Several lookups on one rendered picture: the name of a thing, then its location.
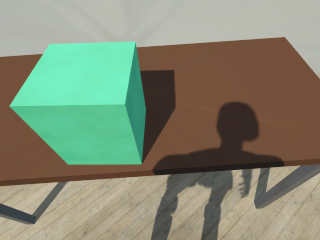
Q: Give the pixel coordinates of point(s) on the carton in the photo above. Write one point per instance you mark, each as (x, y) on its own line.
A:
(86, 101)

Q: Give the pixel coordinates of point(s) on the table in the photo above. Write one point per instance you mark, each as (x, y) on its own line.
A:
(211, 106)

